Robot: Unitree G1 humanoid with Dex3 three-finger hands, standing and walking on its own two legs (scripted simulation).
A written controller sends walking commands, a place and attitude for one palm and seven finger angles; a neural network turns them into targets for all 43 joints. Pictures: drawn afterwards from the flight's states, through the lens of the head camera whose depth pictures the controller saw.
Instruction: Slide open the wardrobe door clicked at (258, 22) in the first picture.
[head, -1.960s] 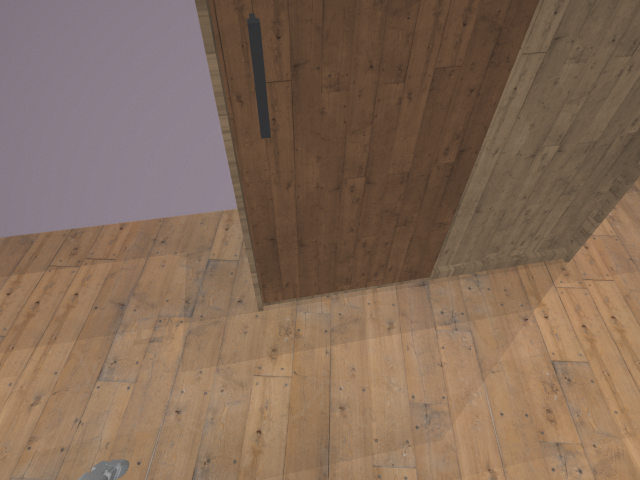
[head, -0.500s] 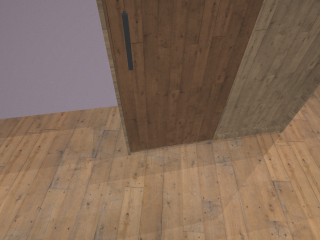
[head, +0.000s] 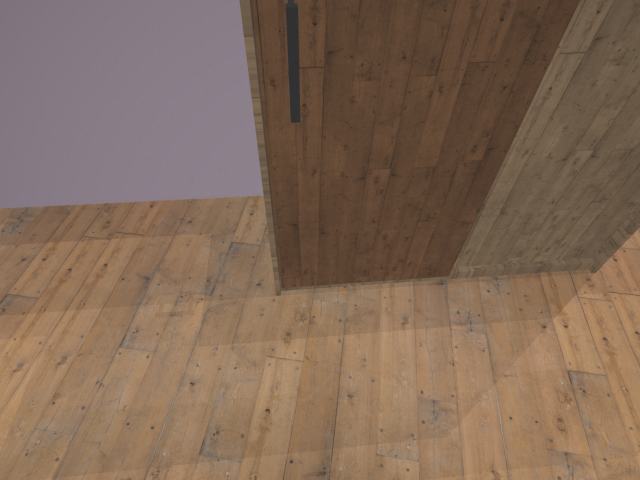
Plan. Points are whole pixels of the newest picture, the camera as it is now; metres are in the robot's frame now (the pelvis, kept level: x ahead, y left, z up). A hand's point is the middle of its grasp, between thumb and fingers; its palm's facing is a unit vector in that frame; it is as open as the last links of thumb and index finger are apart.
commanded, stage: turn to face it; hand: left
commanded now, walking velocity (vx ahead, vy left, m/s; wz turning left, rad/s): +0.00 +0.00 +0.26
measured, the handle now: (293, 64) +0.82 +0.10 +0.12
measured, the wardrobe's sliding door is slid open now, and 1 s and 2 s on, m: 0.00 0.00 0.00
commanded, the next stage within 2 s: take the last steps up to it in 0.10 s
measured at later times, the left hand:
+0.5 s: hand out of the picture -0.07 +0.16 -0.18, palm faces +0.20 -0.97 -0.15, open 7.3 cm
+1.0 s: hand (237, 429) +0.22 +0.14 -0.17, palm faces +0.10 -0.97 -0.22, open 7.3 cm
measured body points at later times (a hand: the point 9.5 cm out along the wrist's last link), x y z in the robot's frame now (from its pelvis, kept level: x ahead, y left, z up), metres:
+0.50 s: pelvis +0.01 +0.00 +0.00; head +0.00 +0.02 +0.45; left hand -0.08 +0.22 -0.17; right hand +0.08 -0.24 -0.14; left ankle -0.01 +0.11 -0.74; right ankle -0.01 -0.12 -0.73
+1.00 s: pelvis +0.16 -0.06 -0.01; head +0.20 -0.06 +0.44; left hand +0.22 +0.19 -0.15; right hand +0.10 -0.29 -0.17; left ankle +0.03 +0.08 -0.66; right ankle +0.22 -0.16 -0.73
